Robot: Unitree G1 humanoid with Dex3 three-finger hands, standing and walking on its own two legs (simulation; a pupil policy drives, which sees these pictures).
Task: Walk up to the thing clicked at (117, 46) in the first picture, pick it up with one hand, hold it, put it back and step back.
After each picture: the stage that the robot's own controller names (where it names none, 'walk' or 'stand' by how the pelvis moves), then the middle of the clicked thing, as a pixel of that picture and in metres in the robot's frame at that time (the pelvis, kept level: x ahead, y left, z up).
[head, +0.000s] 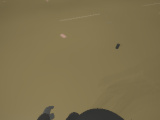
stand; (117, 46) +1.62 -0.59 -0.72
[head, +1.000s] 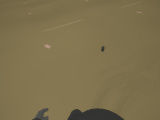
walk; (102, 48) +1.57 -0.12 -0.69
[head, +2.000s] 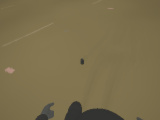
walk; (82, 61) +1.02 +0.23 -0.72
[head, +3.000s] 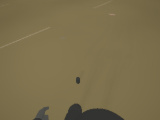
walk; (77, 80) +0.62 +0.22 -0.71
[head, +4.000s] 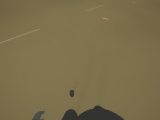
walk; (71, 93) +0.43 +0.17 -0.71
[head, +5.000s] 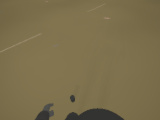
stand; (72, 98) +0.36 +0.22 -0.72
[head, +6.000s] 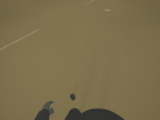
stand; (72, 97) +0.32 +0.22 -0.71
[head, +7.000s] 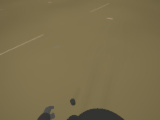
stand; (72, 102) +0.31 +0.22 -0.72
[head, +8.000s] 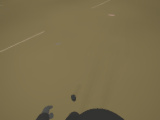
stand; (73, 98) +0.34 +0.22 -0.72
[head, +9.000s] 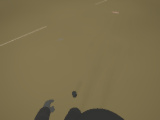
stand; (74, 94) +0.36 +0.19 -0.71
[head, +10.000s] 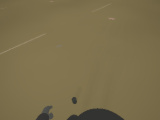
stand; (74, 100) +0.34 +0.20 -0.73
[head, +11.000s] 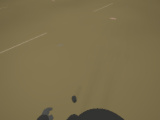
stand; (74, 99) +0.35 +0.20 -0.73
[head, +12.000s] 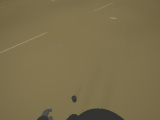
stand; (74, 98) +0.35 +0.20 -0.73
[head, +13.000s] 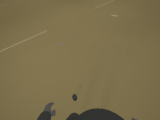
go down; (74, 97) +0.35 +0.20 -0.72
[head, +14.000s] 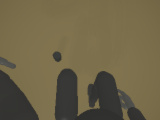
go down; (57, 57) +0.43 +0.25 -0.30
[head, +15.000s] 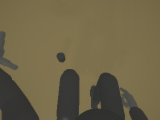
close in; (61, 57) +0.43 +0.25 -0.30
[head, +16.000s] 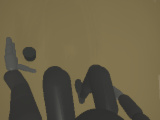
close in; (29, 54) +0.41 +0.29 -0.22
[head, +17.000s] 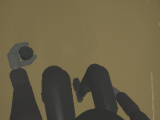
close; (26, 54) +0.40 +0.29 -0.22
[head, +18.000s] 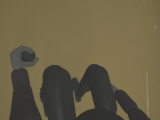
lift; (28, 56) +0.38 +0.28 -0.23
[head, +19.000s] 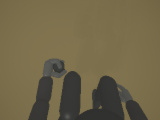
lift; (59, 68) +0.31 +0.24 -0.08
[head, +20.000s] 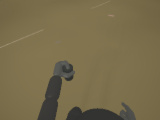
hold; (68, 72) +0.34 +0.17 +0.04
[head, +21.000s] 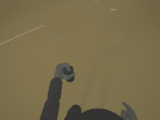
hold; (69, 74) +0.33 +0.17 +0.00
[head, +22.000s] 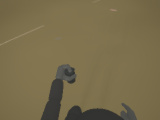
hold; (70, 75) +0.33 +0.16 -0.01
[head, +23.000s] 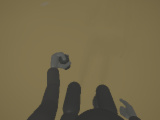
crouch; (65, 62) +0.40 +0.20 -0.08
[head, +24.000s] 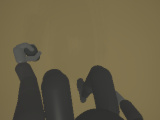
lower; (32, 53) +0.41 +0.28 -0.23
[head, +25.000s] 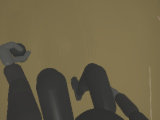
lower; (19, 53) +0.41 +0.30 -0.23
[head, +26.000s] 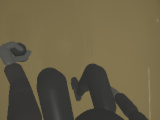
lower; (20, 53) +0.41 +0.30 -0.23
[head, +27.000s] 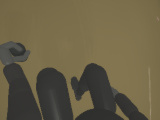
lower; (19, 53) +0.41 +0.30 -0.23
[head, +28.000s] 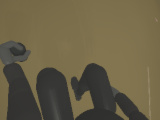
loosen; (20, 53) +0.42 +0.30 -0.23
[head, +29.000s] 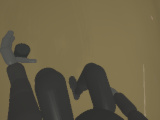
withdraw; (21, 53) +0.41 +0.28 -0.23
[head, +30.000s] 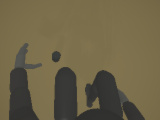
stand; (56, 57) +0.42 +0.25 -0.28
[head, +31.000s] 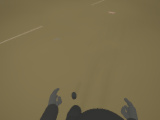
stand; (74, 95) +0.36 +0.16 -0.64
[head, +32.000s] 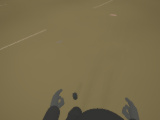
stand; (75, 96) +0.38 +0.18 -0.66
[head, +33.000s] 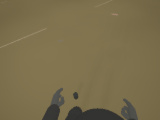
stand; (75, 95) +0.37 +0.17 -0.67
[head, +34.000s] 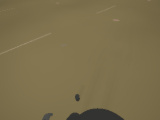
walk; (77, 97) +0.39 +0.17 -0.72
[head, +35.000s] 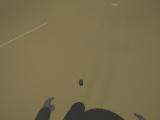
walk; (81, 82) +0.51 +0.15 -0.71
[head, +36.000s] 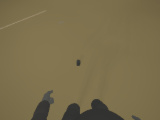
walk; (78, 62) +0.82 +0.16 -0.70
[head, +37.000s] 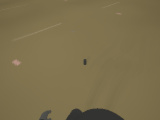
stand; (85, 62) +1.08 +0.18 -0.71
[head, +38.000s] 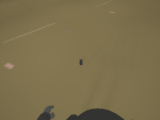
stand; (81, 62) +1.05 +0.20 -0.73
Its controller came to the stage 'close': yes
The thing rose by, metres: 0.70
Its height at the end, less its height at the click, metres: +0.00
